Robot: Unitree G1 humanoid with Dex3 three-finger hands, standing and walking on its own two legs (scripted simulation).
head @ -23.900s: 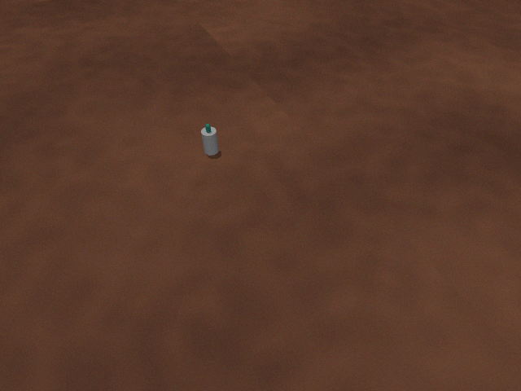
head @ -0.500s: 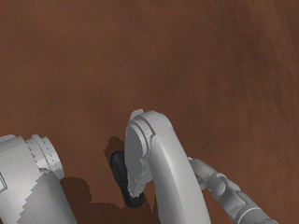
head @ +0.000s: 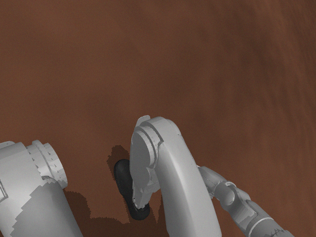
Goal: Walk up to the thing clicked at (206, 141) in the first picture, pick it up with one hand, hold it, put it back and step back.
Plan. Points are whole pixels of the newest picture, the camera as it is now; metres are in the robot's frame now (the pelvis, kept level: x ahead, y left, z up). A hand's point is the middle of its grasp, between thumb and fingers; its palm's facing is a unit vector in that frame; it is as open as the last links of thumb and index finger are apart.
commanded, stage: open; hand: left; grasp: from the side
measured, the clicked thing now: out of the picture +0.43 +0.33 -0.18
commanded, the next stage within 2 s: withdraw in 0.10 s
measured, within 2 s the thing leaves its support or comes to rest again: neither
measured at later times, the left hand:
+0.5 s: hand out of the picture +0.42 +0.39 -0.13, palm faces +0.58 -0.82 +0.00, open 17.5 cm
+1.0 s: hand out of the picture +0.32 +0.45 -0.01, palm faces +0.50 -0.78 -0.38, open 17.3 cm
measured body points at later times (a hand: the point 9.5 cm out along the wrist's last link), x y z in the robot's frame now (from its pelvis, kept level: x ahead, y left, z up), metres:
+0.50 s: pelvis +0.00 +0.00 +0.00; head +0.22 +0.20 +0.34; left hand +0.39 +0.43 -0.13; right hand +0.18 -0.24 -0.03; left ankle +0.08 +0.13 -0.25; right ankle +0.13 -0.12 -0.25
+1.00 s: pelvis +0.00 -0.01 +0.06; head +0.18 +0.13 +0.45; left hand +0.29 +0.49 +0.01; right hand +0.20 -0.24 -0.03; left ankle +0.08 +0.13 -0.25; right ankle +0.13 -0.13 -0.25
